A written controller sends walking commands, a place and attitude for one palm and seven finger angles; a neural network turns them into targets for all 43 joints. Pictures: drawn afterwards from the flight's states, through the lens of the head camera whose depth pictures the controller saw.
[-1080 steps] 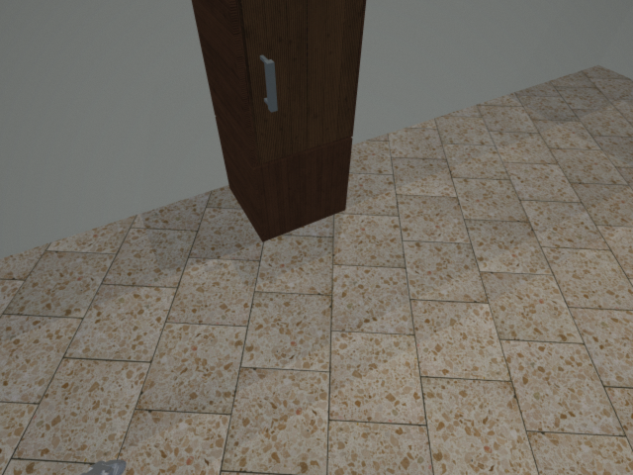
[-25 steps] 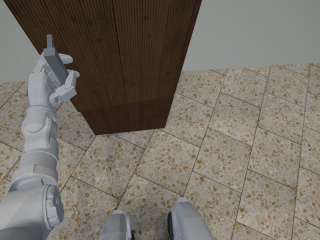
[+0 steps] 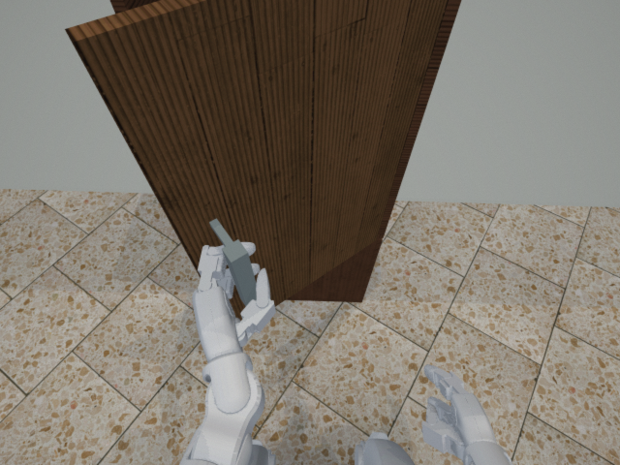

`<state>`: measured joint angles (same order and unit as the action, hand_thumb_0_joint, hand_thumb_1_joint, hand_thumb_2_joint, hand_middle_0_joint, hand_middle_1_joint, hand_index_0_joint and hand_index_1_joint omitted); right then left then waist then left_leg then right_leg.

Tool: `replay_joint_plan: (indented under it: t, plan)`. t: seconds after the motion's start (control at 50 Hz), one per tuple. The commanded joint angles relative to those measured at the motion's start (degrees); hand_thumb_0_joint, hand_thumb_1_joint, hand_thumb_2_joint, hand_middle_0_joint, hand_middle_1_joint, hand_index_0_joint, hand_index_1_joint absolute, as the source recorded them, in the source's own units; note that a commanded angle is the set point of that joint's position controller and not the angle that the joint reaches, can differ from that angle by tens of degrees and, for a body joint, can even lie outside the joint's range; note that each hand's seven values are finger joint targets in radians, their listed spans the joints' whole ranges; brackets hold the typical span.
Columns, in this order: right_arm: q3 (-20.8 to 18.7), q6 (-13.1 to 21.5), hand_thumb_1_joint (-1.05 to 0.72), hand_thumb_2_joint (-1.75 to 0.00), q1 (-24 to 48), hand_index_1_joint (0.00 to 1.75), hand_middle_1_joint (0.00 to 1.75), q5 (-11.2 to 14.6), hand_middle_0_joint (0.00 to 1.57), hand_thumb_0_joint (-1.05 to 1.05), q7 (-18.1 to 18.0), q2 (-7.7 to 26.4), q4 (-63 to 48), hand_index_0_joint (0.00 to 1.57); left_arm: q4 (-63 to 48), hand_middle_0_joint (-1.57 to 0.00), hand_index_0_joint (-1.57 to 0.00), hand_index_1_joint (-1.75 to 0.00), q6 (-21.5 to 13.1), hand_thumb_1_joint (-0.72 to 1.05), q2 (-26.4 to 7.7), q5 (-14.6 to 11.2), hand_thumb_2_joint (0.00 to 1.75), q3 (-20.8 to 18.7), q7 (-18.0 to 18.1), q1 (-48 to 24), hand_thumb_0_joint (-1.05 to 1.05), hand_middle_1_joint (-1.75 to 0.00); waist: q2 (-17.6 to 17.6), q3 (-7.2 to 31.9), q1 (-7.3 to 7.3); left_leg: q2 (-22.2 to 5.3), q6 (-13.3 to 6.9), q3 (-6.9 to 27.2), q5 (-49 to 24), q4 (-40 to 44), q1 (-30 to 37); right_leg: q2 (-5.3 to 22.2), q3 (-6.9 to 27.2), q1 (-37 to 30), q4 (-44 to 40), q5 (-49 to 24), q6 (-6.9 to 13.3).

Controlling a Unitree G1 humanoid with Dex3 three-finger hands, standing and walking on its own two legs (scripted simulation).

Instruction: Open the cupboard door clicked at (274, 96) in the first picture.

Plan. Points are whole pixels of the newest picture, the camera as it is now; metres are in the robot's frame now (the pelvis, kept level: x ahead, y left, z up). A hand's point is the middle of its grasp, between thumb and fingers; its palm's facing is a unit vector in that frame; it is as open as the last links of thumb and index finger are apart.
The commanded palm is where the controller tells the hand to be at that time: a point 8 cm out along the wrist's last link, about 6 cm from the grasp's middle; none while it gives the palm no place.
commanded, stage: pull the door open along its arc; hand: left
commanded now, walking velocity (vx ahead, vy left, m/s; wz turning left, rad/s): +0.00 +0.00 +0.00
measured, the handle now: (235, 266) +0.36 +0.12 +0.02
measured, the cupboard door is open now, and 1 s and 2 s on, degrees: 38 44 44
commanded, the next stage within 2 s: open thumb and fingers to let go in 0.16 s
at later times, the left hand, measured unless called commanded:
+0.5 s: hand (283, 317) +0.29 +0.05 +0.02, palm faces +0.42 -0.91 -0.04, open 7.1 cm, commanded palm +0.25 +0.10 +0.02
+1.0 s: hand (284, 316) +0.29 +0.05 +0.03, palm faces +0.38 -0.93 -0.02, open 14.8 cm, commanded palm +0.25 +0.09 +0.02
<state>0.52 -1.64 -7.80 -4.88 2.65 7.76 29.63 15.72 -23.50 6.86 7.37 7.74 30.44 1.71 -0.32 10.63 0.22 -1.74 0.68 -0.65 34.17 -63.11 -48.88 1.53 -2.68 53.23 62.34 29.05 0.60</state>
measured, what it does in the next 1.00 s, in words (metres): shifts its weight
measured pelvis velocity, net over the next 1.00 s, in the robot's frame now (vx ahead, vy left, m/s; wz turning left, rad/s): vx -0.05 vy -0.01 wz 0.03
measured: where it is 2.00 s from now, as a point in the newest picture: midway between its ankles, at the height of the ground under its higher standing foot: outside the picture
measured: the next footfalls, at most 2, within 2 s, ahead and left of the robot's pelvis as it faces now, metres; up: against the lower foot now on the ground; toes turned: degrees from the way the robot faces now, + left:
none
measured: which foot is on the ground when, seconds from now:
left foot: down 0.00-1.00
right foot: down 0.00-1.00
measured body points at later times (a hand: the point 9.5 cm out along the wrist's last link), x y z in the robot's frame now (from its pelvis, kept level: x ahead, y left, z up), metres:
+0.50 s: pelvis -0.02 -0.03 -0.01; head +0.06 -0.05 +0.44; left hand +0.27 +0.10 +0.03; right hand +0.15 -0.25 -0.13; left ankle -0.04 +0.12 -0.66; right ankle +0.00 -0.11 -0.66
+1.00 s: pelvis -0.05 -0.01 -0.01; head +0.02 -0.02 +0.43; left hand +0.27 +0.10 +0.03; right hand +0.11 -0.23 -0.13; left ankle -0.04 +0.12 -0.66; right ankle +0.00 -0.11 -0.66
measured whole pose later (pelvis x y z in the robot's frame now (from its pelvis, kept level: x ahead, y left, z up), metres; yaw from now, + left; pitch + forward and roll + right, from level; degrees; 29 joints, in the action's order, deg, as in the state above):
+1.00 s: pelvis -0.05 -0.01 -0.01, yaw +2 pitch +17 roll +1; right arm -0.5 3.8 -10.5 -6.1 1.1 10.5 35.9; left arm 29.0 -25.2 7.8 7.8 8.3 37.2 -10.6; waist -1.3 9.3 1.3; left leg -0.6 1.4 0.9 30.3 -65.9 -52.8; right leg 2.6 -3.9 56.4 65.1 25.9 1.8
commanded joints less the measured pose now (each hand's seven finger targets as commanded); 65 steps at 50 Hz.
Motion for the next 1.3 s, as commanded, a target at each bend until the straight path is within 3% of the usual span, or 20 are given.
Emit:
replay_joint_plan:
  t: [0.0,0.06,0.16,0.22,0.24,0.3,0.38,0.42,0.54,0.58,0.64,0.68,0.74,0.84,1.04,1.16,1.18,1.2,1.22,1.28]
  plan:
    - [-2.84,2.94,-0.90,-0.90,-2.11,0.30,0.30,0.02,0.20,0.00,-0.95,6.10,-5.92,0.20,-13.29,-0.40,-0.40,-1.35,-3.03,0.90,0.76,0.90,0.90,-0.56,2.63,4.48,0.00,-1.35,4.28,17.85,-0.96,2.67,0.41,-0.75,-28.96,6.24,4.41,-0.88,0.58,-23.87,-6.39,-36.28,1.09]
    - [-2.59,4.08,-0.90,-0.90,-1.44,0.30,0.30,0.08,0.20,0.00,-0.73,5.85,-6.21,0.20,-16.51,-0.40,-0.40,-1.35,-2.30,0.90,3.63,0.33,0.90,3.03,2.03,8.32,0.00,-1.35,4.16,18.40,-0.66,2.69,0.56,-0.55,-29.13,6.24,5.29,-0.51,0.52,-24.96,-6.66,-38.65,0.76]
    - [-2.21,6.48,-0.90,-0.90,-0.74,0.30,0.30,-0.24,0.20,0.00,-0.50,5.91,-5.60,0.20,-17.05,-0.40,-0.40,-1.35,-0.77,0.90,8.04,1.64,0.90,8.48,2.81,6.29,0.00,-1.35,4.50,16.78,1.35,2.82,0.50,0.41,-26.09,4.91,3.97,-0.02,0.50,-22.01,-6.71,-36.80,0.44]
    - [-2.56,7.17,-0.90,-0.90,-1.18,0.30,0.30,-0.51,0.20,0.00,-1.12,6.40,-4.07,0.20,-14.69,-0.40,-0.40,-1.35,-0.74,0.90,5.35,2.29,0.90,5.74,4.29,-0.74,0.00,-1.35,5.11,16.34,1.90,3.00,0.60,0.68,-23.96,3.72,2.32,0.48,1.44,-20.47,-6.69,-35.08,0.28]
    - [-2.65,7.18,-0.90,-0.90,-1.61,0.30,0.30,-0.63,0.20,0.00,-1.45,6.74,-3.05,0.20,-14.04,-0.40,-0.40,-1.35,-1.25,0.90,3.00,2.35,0.90,3.76,4.92,-7.42,0.00,-1.35,4.88,15.80,2.63,3.07,0.57,0.79,-22.64,3.03,1.03,0.82,2.12,-19.47,-6.62,-33.52,0.16]
    - [-3.17,7.46,-0.90,-0.90,-1.64,0.30,0.30,-0.59,0.20,0.00,-1.76,6.62,-2.84,0.20,-11.24,-0.38,-0.38,-1.33,-1.94,0.69,2.82,1.67,0.81,2.46,4.47,-5.86,0.00,-1.33,5.56,18.67,1.14,3.55,0.43,0.22,-21.14,3.07,-0.01,1.39,3.65,-22.26,-7.45,-32.24,-0.17]
    - [-3.46,7.53,-0.90,-0.90,-1.64,0.30,0.30,-0.38,0.20,0.00,-2.00,7.01,-2.83,0.20,-10.84,-0.36,-0.36,-1.30,-2.69,0.41,1.61,0.80,0.69,1.55,3.91,-8.77,0.00,-1.30,6.16,19.46,1.03,3.72,0.14,0.19,-19.69,3.28,-0.92,1.74,4.69,-23.44,-8.37,-29.74,-0.36]
    - [-3.47,7.61,-0.90,-0.90,-1.67,0.30,0.30,-0.40,0.20,0.00,-2.14,7.14,-2.11,0.20,-9.49,-0.35,-0.35,-1.28,-3.16,0.27,1.79,0.57,0.63,1.89,3.64,-12.36,0.00,-1.28,7.65,17.42,2.13,3.58,-0.02,0.37,-17.14,3.19,-1.84,2.07,5.51,-22.11,-9.49,-25.56,-0.82]
    - [-3.50,7.95,-0.90,-0.90,-0.88,0.30,0.30,-0.36,0.20,0.00,-2.39,7.78,-1.45,0.20,-5.14,-0.32,-0.32,-1.24,-4.85,-0.15,0.44,0.00,0.45,0.34,3.25,-17.49,0.00,-1.24,8.43,15.29,2.38,3.69,-0.54,0.34,-12.28,3.30,-3.57,2.22,6.86,-19.35,-11.86,-12.95,-0.64]
    - [-3.51,7.93,-0.90,-0.90,-0.35,0.30,0.30,-0.33,0.20,0.00,-2.44,8.03,-1.79,0.20,-4.79,-0.32,-0.32,-1.22,-5.18,-0.29,-0.19,-0.06,0.39,-0.29,3.35,-18.60,0.00,-1.22,6.29,15.88,1.73,3.77,-0.68,0.28,-11.90,3.64,-3.24,1.82,6.46,-18.57,-11.71,-10.27,-0.04]
    - [-3.44,8.05,-0.90,-0.90,-0.53,0.30,0.30,-0.38,0.20,0.00,-2.33,8.01,-1.51,0.20,-2.16,-0.30,-0.30,-1.20,-5.23,-0.50,0.62,-0.92,0.30,-0.64,3.84,-20.03,0.00,-1.20,7.45,15.23,2.07,3.73,-0.75,0.12,-11.20,3.90,-3.14,1.60,6.00,-17.88,-12.08,-8.51,-0.11]
    - [-3.49,7.89,-0.90,-0.90,-0.40,0.30,0.30,-0.39,0.20,0.00,-2.23,8.34,-2.05,0.20,-2.38,-0.30,-0.30,-1.20,-5.51,-0.50,0.30,-0.52,0.30,-0.83,4.10,-20.53,0.00,-1.20,6.61,16.41,1.48,3.73,-0.81,0.22,-11.87,4.54,-2.29,1.08,4.91,-17.80,-11.22,-8.96,0.28]
    - [-3.34,7.97,-0.90,-0.90,-0.55,0.30,0.30,-0.49,0.20,0.00,-1.92,8.28,-1.64,0.20,-0.95,-0.27,-0.27,-1.05,-5.67,-0.50,2.47,0.07,0.30,1.13,4.73,-23.77,0.00,-1.05,6.29,14.21,2.59,3.53,-0.89,0.22,-10.56,5.13,-1.33,0.62,3.27,-14.87,-11.03,-7.03,0.40]
    - [-3.40,8.06,-0.90,-0.90,-0.76,0.30,0.30,-0.96,0.20,0.00,-1.71,8.34,-1.88,0.20,0.09,-0.23,-0.23,-0.80,-5.55,-0.50,3.45,1.06,0.30,1.35,6.01,-23.94,0.00,-0.80,5.01,16.27,1.81,3.42,-0.85,0.25,-11.96,5.78,-0.04,-0.15,1.48,-14.24,-9.27,-8.99,0.94]
    - [-2.86,7.74,-0.90,-0.90,-0.10,0.30,0.30,-1.21,0.20,0.00,-1.74,8.29,-1.10,0.20,2.75,-0.15,-0.15,-0.30,-4.25,-0.50,5.01,2.02,0.30,1.95,8.30,-30.16,0.00,-0.30,3.80,15.03,2.59,3.15,-0.65,0.75,-10.59,6.77,0.86,-0.69,-0.26,-10.91,-8.42,-6.68,1.28]
    - [-2.85,7.54,-0.90,-0.90,0.09,0.30,0.30,-1.36,0.20,0.00,-1.99,8.29,-0.54,0.20,3.57,-0.15,-0.15,-0.30,-3.73,-0.50,5.44,1.80,0.30,1.94,8.96,-31.75,0.00,-0.30,5.83,15.77,2.96,3.10,-0.65,0.98,-10.93,6.70,1.05,-0.78,-0.53,-10.95,-8.39,-6.97,1.19]
    - [-3.18,7.18,-0.90,-0.90,-3.68,0.30,0.30,-1.47,0.20,0.00,-2.06,10.01,0.61,0.20,2.17,-0.15,-0.15,-0.30,-5.83,-0.50,0.20,9.08,0.30,14.01,-2.52,-29.84,0.00,-0.30,6.78,13.80,7.42,2.79,-1.52,1.04,-11.60,4.66,1.10,-0.07,0.76,-9.35,-7.21,-11.23,1.16]
    - [-3.79,7.03,-0.90,-0.90,-4.07,0.30,0.30,-0.60,0.20,0.00,-2.16,10.24,-1.12,0.20,-2.68,-0.15,-0.15,-0.30,-8.42,-0.50,-4.42,7.07,0.30,9.33,-8.55,-32.32,0.00,-0.30,3.44,19.35,5.28,3.05,-1.71,0.85,-12.89,4.10,1.84,0.60,1.51,-11.73,-6.21,-13.81,1.70]
    - [-3.82,6.88,-0.90,-0.90,-3.73,0.30,0.30,-0.31,0.20,0.00,-2.35,10.21,-1.72,0.20,-4.67,-0.15,-0.15,-0.30,-9.68,-0.50,-4.89,5.96,0.30,10.41,-13.31,-32.16,0.00,-0.30,2.22,21.58,4.98,3.06,-1.79,0.86,-13.34,3.91,3.06,0.64,1.88,-12.82,-5.56,-15.09,1.74]
    - [-3.03,7.36,-0.90,-0.90,-3.54,0.30,0.30,2.40,0.20,0.00,-2.55,10.61,-4.60,0.20,-5.31,-0.15,-0.15,-0.30,-8.87,-0.50,-2.54,-2.98,0.30,12.31,-26.31,-29.35,0.00,-0.30,0.29,16.76,5.31,3.13,-1.83,1.66,-10.93,5.50,3.64,0.29,1.19,-11.56,-6.65,-11.92,2.12]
